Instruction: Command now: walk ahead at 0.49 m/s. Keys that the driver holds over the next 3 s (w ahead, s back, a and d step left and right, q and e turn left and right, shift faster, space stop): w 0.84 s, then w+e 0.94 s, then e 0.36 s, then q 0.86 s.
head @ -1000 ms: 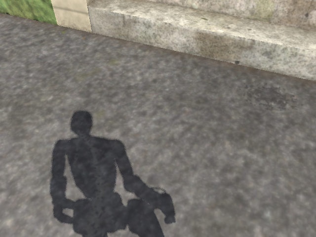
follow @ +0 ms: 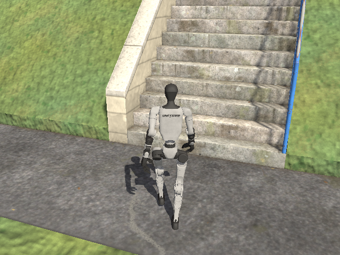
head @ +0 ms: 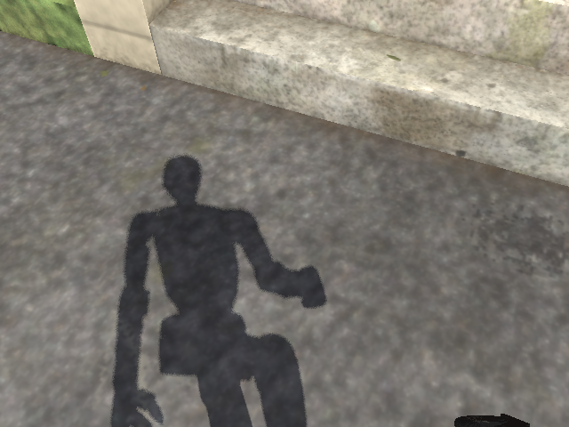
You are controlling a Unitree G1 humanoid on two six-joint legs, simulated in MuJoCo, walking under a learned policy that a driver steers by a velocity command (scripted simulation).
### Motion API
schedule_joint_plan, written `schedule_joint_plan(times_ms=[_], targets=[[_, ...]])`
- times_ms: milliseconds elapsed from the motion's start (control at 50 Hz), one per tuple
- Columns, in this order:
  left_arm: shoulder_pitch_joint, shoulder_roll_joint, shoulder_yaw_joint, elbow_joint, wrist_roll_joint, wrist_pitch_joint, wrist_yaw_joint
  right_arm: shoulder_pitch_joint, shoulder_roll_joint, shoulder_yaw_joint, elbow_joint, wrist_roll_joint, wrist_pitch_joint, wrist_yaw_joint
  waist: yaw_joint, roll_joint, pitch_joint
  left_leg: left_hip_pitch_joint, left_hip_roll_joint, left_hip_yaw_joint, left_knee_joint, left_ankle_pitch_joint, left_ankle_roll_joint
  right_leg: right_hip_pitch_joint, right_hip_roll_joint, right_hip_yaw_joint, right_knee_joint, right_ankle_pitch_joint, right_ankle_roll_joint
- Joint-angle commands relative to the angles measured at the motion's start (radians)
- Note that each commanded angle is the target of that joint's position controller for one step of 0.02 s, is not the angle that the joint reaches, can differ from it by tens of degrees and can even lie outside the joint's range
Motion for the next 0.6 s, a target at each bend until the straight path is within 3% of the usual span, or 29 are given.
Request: schedule_joint_plan(times_ms=[20,40,60,80,100,120,140,180,220,280,340,400,520,560,600], targets=[[0.01,0.163,0.029,-0.014,0.005,-0.01,0.017,0.034,-0.103,-0.026,-0.033,0.003,-0.018,-0.019,-0.088,-0.113,-0.017,0.186,-0.068,0.022,-0.047,-0.062,0.052,-0.047,-0.295,0.057,0.175,1.194,0.006],[-0.002,0.175,0.032,-0.01,0.011,-0.004,0.021,0.146,-0.123,-0.037,0.006,0.004,-0.023,-0.028,-0.133,-0.119,-0.071,0.284,-0.087,0.012,-0.066,-0.103,0.071,-0.033,-0.294,0.055,0.308,1.253,0.009],[-0.03,0.192,0.036,-0.012,0.009,0.002,0.019,0.296,-0.14,-0.049,0.056,0.003,-0.031,-0.037,-0.2,-0.112,-0.136,0.456,-0.079,-0.004,-0.137,-0.073,0.095,-0.085,-0.282,0.045,0.486,1.193,0.01],[-0.055,0.179,0.031,-0.033,0.003,0.0,0.012,0.448,-0.185,-0.067,0.091,-0.017,-0.036,-0.051,-0.263,-0.066,-0.224,0.694,0.056,-0.147,-0.156,-0.162,0.143,-0.263,-0.247,0.029,0.732,0.91,0.003],[0.047,0.065,0.011,-0.052,-0.013,0.001,0.002,0.513,-0.275,-0.09,0.098,-0.043,-0.035,-0.052,-0.195,0.144,-0.332,0.96,0.361,-0.595,-0.157,-0.195,0.28,-0.601,-0.081,-0.032,1.139,0.062,0.033],[0.041,0.148,0.033,-0.035,-0.002,0.006,0.001,0.459,-0.215,-0.082,0.101,0.0,-0.026,-0.035,-0.18,0.061,-0.32,0.922,0.398,-0.842,-0.327,-0.346,0.336,-0.772,-0.027,0.046,1.282,-0.163,0.018],[-0.066,0.171,0.041,-0.073,0.007,0.004,-0.001,0.332,-0.173,-0.072,0.081,0.017,-0.026,-0.031,-0.129,0.013,-0.126,0.746,0.359,-0.678,-0.395,-0.422,0.294,-0.833,-0.103,0.063,1.234,-0.049,0.007],[-0.139,0.148,0.043,-0.085,0.013,0.007,-0.011,0.265,-0.088,-0.05,0.087,0.008,-0.045,-0.025,-0.073,-0.048,0.003,0.506,0.279,-0.492,-0.466,-0.25,0.227,-0.753,-0.16,0.057,1.124,0.027,0.012],[-0.109,0.094,0.033,-0.074,0.027,0.033,-0.024,0.297,-0.06,-0.038,0.122,0.007,-0.064,-0.031,-0.028,-0.024,0.004,0.401,0.217,-0.369,-0.495,-0.138,0.18,-0.656,-0.187,0.047,1.042,0.043,0.036],[-0.187,0.089,0.034,-0.104,0.028,0.05,-0.035,0.369,-0.102,-0.044,0.162,0.012,-0.082,-0.03,-0.025,0.001,0.021,0.387,0.186,-0.274,-0.526,-0.029,0.169,-0.711,-0.213,0.007,0.951,0.116,0.062],[-0.343,0.102,0.033,-0.153,0.022,0.054,-0.037,0.43,-0.109,-0.04,0.18,0.014,-0.079,-0.028,-0.06,0.007,0.045,0.433,0.158,-0.221,-0.538,0.061,0.142,-0.801,-0.231,-0.027,0.802,0.24,0.083],[-0.463,0.09,0.025,-0.186,0.012,0.052,-0.039,0.492,-0.107,-0.034,0.197,0.015,-0.077,-0.03,-0.099,0.024,0.04,0.489,0.141,-0.181,-0.521,0.15,0.107,-0.794,-0.212,-0.058,0.641,0.335,0.091],[-0.62,0.101,0.023,-0.236,0.01,0.045,-0.037,0.582,-0.12,-0.031,0.233,-0.003,-0.068,-0.048,-0.143,0.043,0.047,0.703,0.2,-0.184,-0.445,0.288,0.121,-0.814,-0.167,-0.076,0.471,0.286,0.064],[-0.602,0.112,0.028,-0.239,0.01,0.036,-0.034,0.563,-0.132,-0.034,0.238,-0.007,-0.065,-0.055,-0.116,0.048,0.043,0.738,0.221,-0.176,-0.388,0.406,0.115,-0.754,-0.146,-0.081,0.422,0.207,0.035],[-0.432,0.136,0.045,-0.184,0.013,0.024,-0.022,0.528,-0.149,-0.038,0.239,-0.005,-0.062,-0.057,-0.036,0.053,-0.039,0.719,0.206,-0.147,-0.199,0.643,0.088,-0.52,-0.083,-0.103,0.353,0.155,-0.004]])
Next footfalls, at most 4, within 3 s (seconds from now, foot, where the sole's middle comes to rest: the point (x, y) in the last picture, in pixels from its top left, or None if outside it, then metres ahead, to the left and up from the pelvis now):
0.08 left None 0.22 0.06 -0.77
0.62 right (374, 398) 0.52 -0.11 -0.77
1.18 left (305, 280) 0.82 0.06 -0.77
1.72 right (402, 230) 0.99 -0.21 -0.77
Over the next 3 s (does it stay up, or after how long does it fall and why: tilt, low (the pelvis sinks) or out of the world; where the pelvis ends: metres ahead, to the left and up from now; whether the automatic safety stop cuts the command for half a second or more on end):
stays up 0.94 -0.15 0.01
